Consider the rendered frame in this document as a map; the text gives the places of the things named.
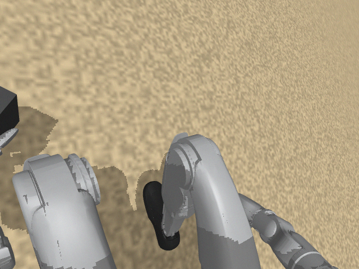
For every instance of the right robot foot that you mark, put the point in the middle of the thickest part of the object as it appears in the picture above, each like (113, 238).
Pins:
(152, 195)

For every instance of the left robot hand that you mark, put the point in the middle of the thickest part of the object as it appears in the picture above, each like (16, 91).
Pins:
(6, 137)

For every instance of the right robot arm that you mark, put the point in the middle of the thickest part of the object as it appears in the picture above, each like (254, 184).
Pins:
(292, 250)

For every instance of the carton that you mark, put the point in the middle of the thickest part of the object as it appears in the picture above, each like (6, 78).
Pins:
(9, 112)

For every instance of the right robot hand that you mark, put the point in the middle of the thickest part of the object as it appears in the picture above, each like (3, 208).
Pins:
(251, 208)

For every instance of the left robot arm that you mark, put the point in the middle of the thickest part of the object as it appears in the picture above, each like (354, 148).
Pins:
(7, 258)

